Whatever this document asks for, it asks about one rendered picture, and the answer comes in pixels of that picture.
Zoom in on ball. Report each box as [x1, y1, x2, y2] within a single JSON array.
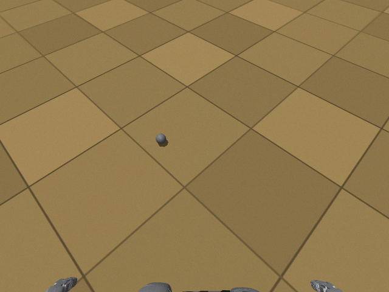
[[156, 134, 166, 144]]

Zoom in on left robot hand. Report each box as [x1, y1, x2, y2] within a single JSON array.
[[46, 277, 77, 292]]

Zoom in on right robot hand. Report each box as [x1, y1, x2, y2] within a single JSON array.
[[311, 280, 343, 292]]

